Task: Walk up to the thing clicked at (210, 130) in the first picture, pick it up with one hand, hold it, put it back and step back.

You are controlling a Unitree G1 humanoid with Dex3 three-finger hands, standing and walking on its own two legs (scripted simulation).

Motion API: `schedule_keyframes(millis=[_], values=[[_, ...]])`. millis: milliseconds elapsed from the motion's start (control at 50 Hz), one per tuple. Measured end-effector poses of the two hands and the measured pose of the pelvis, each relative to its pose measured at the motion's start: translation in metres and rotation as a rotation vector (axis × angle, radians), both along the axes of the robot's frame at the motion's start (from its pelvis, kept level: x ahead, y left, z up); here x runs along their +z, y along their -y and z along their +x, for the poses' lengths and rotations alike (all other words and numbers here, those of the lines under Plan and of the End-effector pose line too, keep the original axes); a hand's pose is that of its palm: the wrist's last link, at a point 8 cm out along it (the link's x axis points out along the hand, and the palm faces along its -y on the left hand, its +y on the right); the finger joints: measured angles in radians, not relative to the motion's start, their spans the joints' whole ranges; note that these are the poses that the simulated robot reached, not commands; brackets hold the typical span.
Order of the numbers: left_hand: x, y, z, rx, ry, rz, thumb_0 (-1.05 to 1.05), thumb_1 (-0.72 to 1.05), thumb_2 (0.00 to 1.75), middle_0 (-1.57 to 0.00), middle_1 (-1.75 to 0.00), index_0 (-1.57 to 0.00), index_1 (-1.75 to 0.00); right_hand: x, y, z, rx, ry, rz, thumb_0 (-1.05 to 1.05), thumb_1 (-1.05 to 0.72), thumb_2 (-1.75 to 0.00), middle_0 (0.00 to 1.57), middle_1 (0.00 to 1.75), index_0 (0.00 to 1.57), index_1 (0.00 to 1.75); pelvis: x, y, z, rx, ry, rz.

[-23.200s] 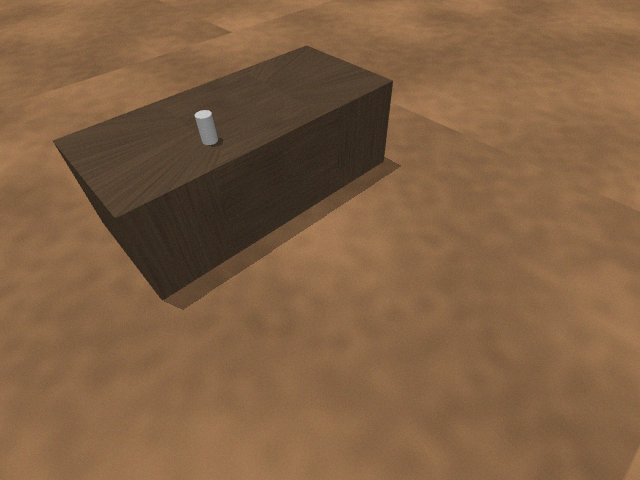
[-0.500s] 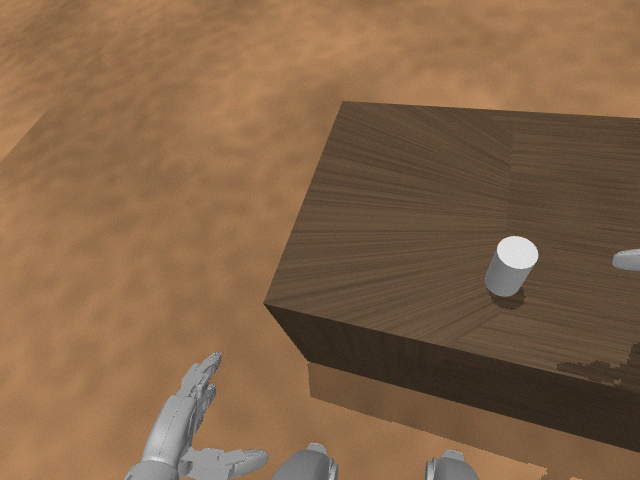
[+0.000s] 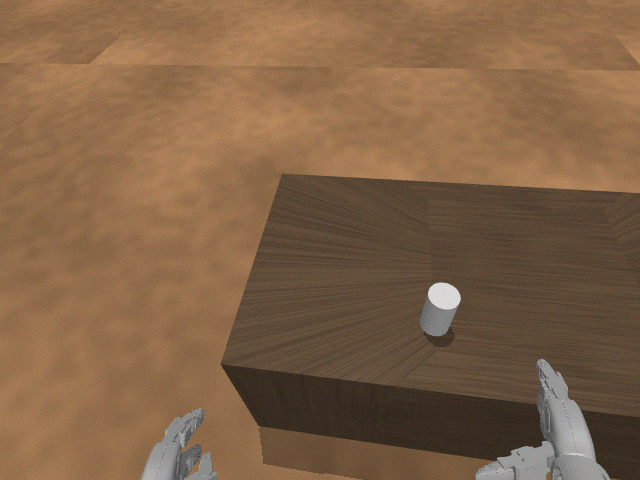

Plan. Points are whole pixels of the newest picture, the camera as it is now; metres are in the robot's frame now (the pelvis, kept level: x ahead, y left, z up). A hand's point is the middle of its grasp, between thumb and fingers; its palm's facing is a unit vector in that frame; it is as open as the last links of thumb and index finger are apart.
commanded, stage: home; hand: right
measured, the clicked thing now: (439, 310) +0.49 -0.19 -0.23
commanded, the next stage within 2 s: none
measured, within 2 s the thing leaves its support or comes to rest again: neither
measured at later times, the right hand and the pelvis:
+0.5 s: hand out of the picture +0.15 -0.15 -0.06, palm faces +0.14 +0.95 -0.27, open 17.5 cm; pelvis -0.02 +0.03 -0.01, yaw -1 degrees
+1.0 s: hand out of the picture +0.16 -0.16 -0.07, palm faces +0.13 +0.95 -0.28, open 17.5 cm; pelvis +0.00 +0.02 +0.00, yaw -1 degrees
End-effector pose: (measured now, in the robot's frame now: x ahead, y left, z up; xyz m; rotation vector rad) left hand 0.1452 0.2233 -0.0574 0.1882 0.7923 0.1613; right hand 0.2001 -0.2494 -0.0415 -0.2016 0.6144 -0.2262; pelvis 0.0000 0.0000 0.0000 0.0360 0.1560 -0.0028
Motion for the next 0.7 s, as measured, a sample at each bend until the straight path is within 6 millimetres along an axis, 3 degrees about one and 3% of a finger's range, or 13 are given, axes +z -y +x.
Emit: schedule_keyframes(millis=[120,220,500,700], values=[[-0.021,-0.013,-0.011,0.032,-0.056,0.004,0.01,0.87,0.88,-0.2,-0.29,-0.2,-0.3,-0.001,-0.028,-0.055,0.006,-0.078,0.017,-0.01,0.56,-0.05,0.06,0.05,0.05,0.05,-0.001,-0.008,-0.004,-0.01,0.022,-0.007],[-0.028,-0.024,-0.016,0.034,-0.042,0.023,0.02,0.89,0.89,-0.2,-0.3,-0.2,-0.3,-0.002,-0.039,-0.077,-0.012,-0.11,0.009,-0.01,0.56,-0.04,0.06,0.05,0.05,0.05,-0.004,-0.017,-0.012,-0.019,0.035,-0.016],[-0.02,-0.046,-0.013,0.027,0.071,0.055,0.02,0.9,0.9,-0.21,-0.3,-0.2,-0.3,0.005,-0.057,-0.076,-0.012,-0.078,-0.003,-0.01,0.56,-0.05,0.06,0.05,0.05,0.05,-0.006,-0.033,-0.021,-0.022,0.052,-0.031],[-0.02,-0.045,-0.009,0.024,0.076,0.068,0.02,0.9,0.9,-0.21,-0.3,-0.2,-0.31,0.003,-0.051,-0.076,-0.013,-0.109,-0.012,-0.01,0.57,-0.04,0.06,0.05,0.05,0.05,-0.006,-0.031,-0.017,-0.022,0.045,-0.027]])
